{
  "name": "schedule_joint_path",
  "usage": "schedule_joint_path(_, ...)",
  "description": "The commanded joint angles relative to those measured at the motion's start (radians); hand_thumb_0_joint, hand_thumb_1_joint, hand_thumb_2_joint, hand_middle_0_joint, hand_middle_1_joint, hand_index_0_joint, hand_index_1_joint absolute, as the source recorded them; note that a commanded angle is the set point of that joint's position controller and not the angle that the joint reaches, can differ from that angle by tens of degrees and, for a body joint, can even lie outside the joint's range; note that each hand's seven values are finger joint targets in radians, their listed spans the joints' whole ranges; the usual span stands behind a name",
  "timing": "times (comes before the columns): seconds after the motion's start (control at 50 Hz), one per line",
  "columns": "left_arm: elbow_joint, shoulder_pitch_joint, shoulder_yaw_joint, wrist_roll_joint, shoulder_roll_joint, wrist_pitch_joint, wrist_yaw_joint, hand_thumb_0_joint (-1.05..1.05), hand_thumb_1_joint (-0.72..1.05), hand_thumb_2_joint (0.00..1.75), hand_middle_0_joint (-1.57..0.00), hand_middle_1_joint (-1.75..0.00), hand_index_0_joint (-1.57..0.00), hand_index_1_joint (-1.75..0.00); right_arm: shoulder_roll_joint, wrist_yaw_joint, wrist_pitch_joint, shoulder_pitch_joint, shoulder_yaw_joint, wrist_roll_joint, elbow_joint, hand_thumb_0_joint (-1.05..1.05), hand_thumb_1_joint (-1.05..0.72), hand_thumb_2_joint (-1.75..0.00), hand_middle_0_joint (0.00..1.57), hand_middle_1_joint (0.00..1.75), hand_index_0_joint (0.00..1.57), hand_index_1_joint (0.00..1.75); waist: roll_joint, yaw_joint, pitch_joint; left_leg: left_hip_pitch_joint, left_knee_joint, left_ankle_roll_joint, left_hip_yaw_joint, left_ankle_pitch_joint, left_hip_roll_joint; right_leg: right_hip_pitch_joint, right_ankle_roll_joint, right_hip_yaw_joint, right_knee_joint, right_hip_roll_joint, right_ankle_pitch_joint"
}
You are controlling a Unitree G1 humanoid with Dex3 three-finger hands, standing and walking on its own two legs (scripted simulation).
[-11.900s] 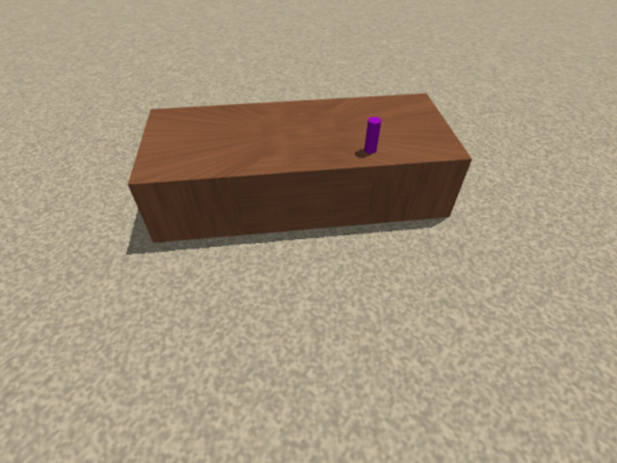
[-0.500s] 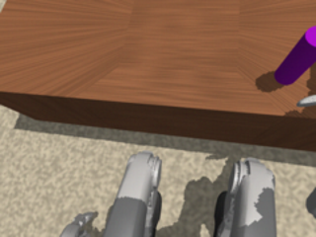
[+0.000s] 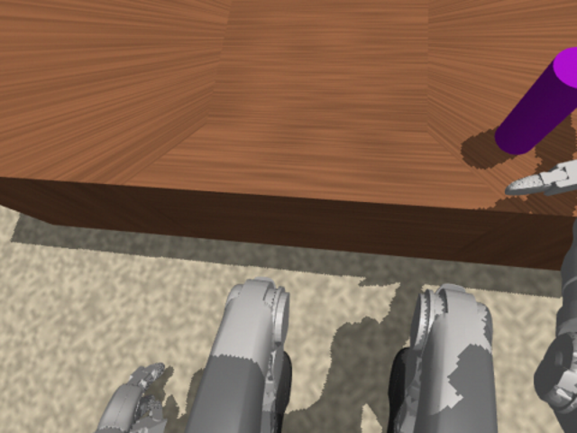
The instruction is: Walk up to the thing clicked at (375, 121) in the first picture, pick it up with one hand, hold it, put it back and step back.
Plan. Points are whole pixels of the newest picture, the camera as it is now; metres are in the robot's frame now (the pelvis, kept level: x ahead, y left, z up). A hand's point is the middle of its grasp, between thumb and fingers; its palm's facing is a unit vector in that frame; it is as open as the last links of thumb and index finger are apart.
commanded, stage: rest palm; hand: right
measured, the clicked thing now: (542, 108) +0.52 -0.27 +0.00
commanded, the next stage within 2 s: close in 0.02 s
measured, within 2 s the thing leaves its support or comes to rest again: leaves its support in 1.20 s
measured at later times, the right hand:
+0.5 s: hand (549, 129) +0.49 -0.27 +0.01, palm faces +0.20 +0.98 -0.02, open 15.0 cm
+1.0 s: hand (557, 114) +0.50 -0.27 +0.02, palm faces +0.23 +0.97 -0.01, open 7.8 cm
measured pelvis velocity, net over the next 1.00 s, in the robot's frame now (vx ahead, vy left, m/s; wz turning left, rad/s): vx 0.00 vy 0.00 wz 0.00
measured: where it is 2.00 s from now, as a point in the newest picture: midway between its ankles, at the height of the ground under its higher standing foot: (334, 423)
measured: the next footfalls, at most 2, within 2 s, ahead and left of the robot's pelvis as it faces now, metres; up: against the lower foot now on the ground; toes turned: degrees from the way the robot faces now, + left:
none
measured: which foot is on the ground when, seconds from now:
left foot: down 0.00-1.00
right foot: down 0.00-1.00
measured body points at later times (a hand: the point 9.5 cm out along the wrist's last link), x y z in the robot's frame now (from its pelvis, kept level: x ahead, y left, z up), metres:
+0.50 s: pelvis +0.00 +0.00 +0.00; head +0.21 -0.04 +0.39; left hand +0.12 +0.27 -0.13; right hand +0.47 -0.32 +0.01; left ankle +0.08 +0.11 -0.36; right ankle +0.09 -0.16 -0.36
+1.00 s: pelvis +0.00 +0.00 +0.00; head +0.21 -0.04 +0.40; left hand +0.11 +0.27 -0.12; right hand +0.48 -0.32 +0.02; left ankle +0.08 +0.11 -0.36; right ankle +0.09 -0.16 -0.36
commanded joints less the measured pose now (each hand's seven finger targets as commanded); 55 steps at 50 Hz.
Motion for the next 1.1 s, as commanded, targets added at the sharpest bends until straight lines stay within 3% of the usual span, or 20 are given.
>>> schedule_joint_path(0.0, -0.044, 0.145, 0.078, -0.002, 0.200, -0.009, 0.013, 0.00, 0.85, 0.93, -0.20, -0.29, -0.18, -0.30, -0.245, -0.003, -0.076, -0.301, -0.003, 0.013, -0.231, 0.00, 0.48, -0.06, 0.07, 0.05, 0.06, 0.05, -0.178, -0.006, -0.678, 0.303, -0.291, 0.021, 0.024, 0.276, -0.021, 0.536, -0.071, -0.066, -0.190, 0.034, 0.164)
schedule_joint_path(0.1, -0.049, 0.141, 0.076, -0.004, 0.195, -0.007, 0.009, 0.00, 0.86, 0.92, -0.20, -0.29, -0.19, -0.30, -0.249, -0.010, -0.085, -0.315, -0.006, 0.016, -0.249, 0.00, 0.50, -0.08, 0.10, 0.08, 0.09, 0.08, -0.170, -0.012, -0.677, 0.313, -0.296, 0.024, 0.023, 0.240, -0.020, 0.512, -0.072, -0.067, -0.204, 0.038, 0.128)
schedule_joint_path(0.18, -0.045, 0.128, 0.075, -0.004, 0.200, -0.012, 0.008, 0.00, 0.91, 0.90, -0.20, -0.31, -0.21, -0.30, -0.244, -0.012, -0.091, -0.330, 0.007, 0.009, -0.215, 0.00, 0.48, -0.08, 0.28, 0.16, 0.27, 0.16, -0.179, -0.008, -0.613, 0.245, -0.291, 0.028, 0.032, 0.168, -0.018, 0.492, -0.070, -0.065, -0.216, 0.042, 0.061)
schedule_joint_path(0.22, -0.042, 0.136, 0.075, -0.003, 0.205, -0.014, 0.010, 0.00, 0.91, 0.90, -0.20, -0.31, -0.21, -0.30, -0.235, -0.012, -0.095, -0.357, 0.019, 0.009, -0.214, 0.00, 0.49, -0.07, 0.31, 0.17, 0.30, 0.17, -0.167, 0.008, -0.623, 0.247, -0.290, 0.026, 0.037, 0.180, -0.018, 0.509, -0.071, -0.059, -0.207, 0.041, 0.069)
schedule_joint_path(0.3, -0.045, 0.142, 0.066, 0.000, 0.196, -0.012, 0.012, 0.00, 0.91, 0.89, -0.20, -0.30, -0.20, -0.30, -0.272, -0.015, -0.093, -0.377, 0.006, 0.009, -0.195, 0.00, 0.48, -0.13, 0.40, 0.25, 0.39, 0.25, -0.155, 0.002, -0.651, 0.301, -0.302, 0.021, 0.015, 0.189, -0.017, 0.463, -0.074, -0.071, -0.186, 0.040, 0.078)
schedule_joint_path(0.44, -0.045, 0.158, 0.066, -0.001, 0.205, -0.006, 0.012, 0.00, 0.90, 0.90, -0.20, -0.30, -0.20, -0.30, -0.264, -0.025, -0.078, -0.363, 0.010, -0.005, -0.164, 0.00, 0.36, -0.27, 0.70, 0.47, 0.68, 0.47, -0.164, 0.006, -0.673, 0.301, -0.287, 0.023, 0.031, 0.218, -0.021, 0.499, -0.070, -0.065, -0.193, 0.040, 0.110)
schedule_joint_path(0.58, -0.047, 0.171, 0.068, -0.004, 0.207, 0.000, 0.013, 0.00, 0.90, 0.90, -0.19, -0.30, -0.20, -0.30, -0.291, -0.039, -0.068, -0.366, -0.015, -0.007, -0.191, 0.00, 0.18, -0.48, 0.96, 0.72, 0.95, 0.72, -0.163, 0.000, -0.690, 0.320, -0.297, 0.020, 0.030, 0.230, -0.020, 0.510, -0.073, -0.065, -0.199, 0.041, 0.118)
schedule_joint_path(0.7, -0.046, 0.165, 0.065, -0.003, 0.197, 0.004, 0.013, 0.00, 0.90, 0.90, -0.19, -0.30, -0.19, -0.30, -0.246, -0.042, -0.061, -0.365, 0.015, -0.009, -0.141, 0.00, -0.05, -0.67, 1.13, 0.91, 1.12, 0.91, -0.161, 0.024, -0.604, 0.282, -0.312, 0.022, 0.028, 0.192, -0.021, 0.467, -0.075, -0.065, -0.206, 0.041, 0.077)
schedule_joint_path(0.76, -0.053, 0.167, 0.066, -0.006, 0.205, 0.004, 0.012, 0.00, 0.90, 0.90, -0.19, -0.30, -0.20, -0.29, -0.297, -0.045, -0.063, -0.333, -0.022, -0.013, -0.143, 0.00, -0.16, -0.78, 1.22, 1.01, 1.21, 1.01, -0.164, -0.001, -0.643, 0.308, -0.307, 0.021, 0.026, 0.207, -0.020, 0.480, -0.074, -0.067, -0.208, 0.041, 0.097)
schedule_joint_path(0.8, -0.042, 0.182, 0.062, -0.003, 0.196, 0.007, 0.010, 0.00, 0.90, 0.89, -0.19, -0.30, -0.20, -0.29, -0.234, -0.032, -0.054, -0.319, 0.015, -0.008, -0.098, 0.00, -0.27, -0.86, 1.27, 1.08, 1.26, 1.08, -0.142, 0.026, -0.613, 0.327, -0.305, 0.018, 0.028, 0.244, -0.019, 0.458, -0.077, -0.064, -0.200, 0.040, 0.124)
schedule_joint_path(0.84, -0.059, 0.172, 0.061, -0.009, 0.207, 0.007, 0.011, 0.00, 0.90, 0.89, -0.20, -0.30, -0.20, -0.29, -0.285, -0.033, -0.055, -0.292, -0.037, 0.002, -0.118, 0.00, -0.28, -0.94, 1.31, 1.16, 1.31, 1.16, -0.120, -0.001, -0.637, 0.337, -0.305, 0.016, 0.027, 0.246, -0.020, 0.456, -0.078, -0.063, -0.194, 0.039, 0.134)
schedule_joint_path(0.86, -0.056, 0.172, 0.059, -0.007, 0.204, 0.008, 0.010, 0.00, 0.92, 0.88, -0.19, -0.29, -0.20, -0.29, -0.260, -0.031, -0.053, -0.296, -0.016, 0.001, -0.100, 0.00, -0.31, -1.00, 1.30, 1.19, 1.30, 1.20, -0.130, 0.009, -0.618, 0.319, -0.304, 0.018, 0.029, 0.241, -0.021, 0.452, -0.077, -0.063, -0.194, 0.039, 0.131)
schedule_joint_path(0.88, -0.055, 0.174, 0.060, -0.004, 0.201, 0.009, 0.007, 0.00, 0.89, 0.90, -0.21, -0.30, -0.21, -0.30, -0.238, -0.028, -0.060, -0.323, 0.004, 0.000, -0.139, 0.00, -0.32, -1.08, 1.26, 1.26, 1.28, 1.27, -0.149, 0.017, -0.631, 0.321, -0.298, 0.019, 0.034, 0.240, -0.021, 0.468, -0.075, -0.059, -0.203, 0.040, 0.128)
schedule_joint_path(0.9, -0.056, 0.178, 0.068, -0.007, 0.212, 0.010, 0.008, 0.00, 0.89, 0.90, -0.21, -0.30, -0.21, -0.30, -0.275, -0.032, -0.057, -0.317, -0.022, -0.007, -0.152, 0.00, -0.38, -1.16, 1.28, 1.31, 1.30, 1.31, -0.164, 0.001, -0.648, 0.308, -0.299, 0.021, 0.035, 0.226, -0.021, 0.490, -0.073, -0.060, -0.213, 0.040, 0.118)
schedule_joint_path(0.92, -0.058, 0.169, 0.069, -0.009, 0.209, 0.011, 0.007, 0.00, 0.89, 0.90, -0.21, -0.30, -0.21, -0.30, -0.263, -0.029, -0.055, -0.320, -0.003, -0.011, -0.148, 0.00, -0.42, -1.23, 1.30, 1.34, 1.32, 1.35, -0.175, 0.003, -0.644, 0.301, -0.300, 0.023, 0.034, 0.212, -0.020, 0.495, -0.072, -0.061, -0.218, 0.041, 0.106)
schedule_joint_path(0.94, -0.063, 0.171, 0.070, -0.010, 0.210, 0.011, 0.009, 0.00, 0.90, 0.90, -0.21, -0.30, -0.21, -0.30, -0.273, -0.032, -0.053, -0.330, -0.015, -0.008, -0.167, 0.00, -0.44, -1.27, 1.31, 1.37, 1.33, 1.38, -0.170, 0.003, -0.654, 0.309, -0.308, 0.022, 0.033, 0.216, -0.019, 0.507, -0.073, -0.061, -0.222, 0.041, 0.108)
schedule_joint_path(0.98, -0.064, 0.180, 0.074, -0.011, 0.204, 0.016, 0.010, 0.00, 0.90, 0.90, -0.20, -0.30, -0.20, -0.30, -0.297, -0.037, -0.049, -0.337, -0.028, -0.009, -0.204, 0.00, -0.46, -1.32, 1.33, 1.42, 1.35, 1.42, -0.160, -0.006, -0.701, 0.362, -0.326, 0.017, 0.021, 0.237, -0.019, 0.512, -0.074, -0.070, -0.219, 0.040, 0.126)
schedule_joint_path(1.02, -0.063, 0.186, 0.077, -0.012, 0.198, 0.016, 0.012, 0.00, 0.90, 0.90, -0.20, -0.30, -0.20, -0.30, -0.273, -0.041, -0.043, -0.367, -0.010, 0.000, -0.258, 0.00, -0.48, -1.36, 1.36, 1.46, 1.39, 1.46, -0.189, -0.003, -0.732, 0.391, -0.332, 0.018, 0.017, 0.267, -0.019, 0.543, -0.072, -0.072, -0.229, 0.039, 0.150)
schedule_joint_path(1.04, -0.063, 0.188, 0.080, -0.016, 0.201, 0.018, 0.015, 0.00, 0.91, 0.89, -0.20, -0.30, -0.20, -0.29, -0.314, -0.049, -0.038, -0.363, -0.042, 0.003, -0.285, 0.00, -0.48, -1.38, 1.37, 1.48, 1.40, 1.48, -0.185, -0.019, -0.771, 0.411, -0.339, 0.015, 0.011, 0.286, -0.018, 0.571, -0.073, -0.075, -0.227, 0.037, 0.172)
schedule_joint_path(1.08, -0.062, 0.189, 0.083, -0.019, 0.194, 0.020, 0.017, 0.00, 0.91, 0.90, -0.20, -0.30, -0.20, -0.30, -0.313, -0.058, -0.032, -0.390, -0.037, 0.002, -0.316, 0.00, -0.45, -1.32, 1.37, 1.44, 1.39, 1.44, -0.192, -0.015, -0.779, 0.424, -0.348, 0.016, 0.008, 0.295, -0.019, 0.582, -0.072, -0.077, -0.239, 0.038, 0.181)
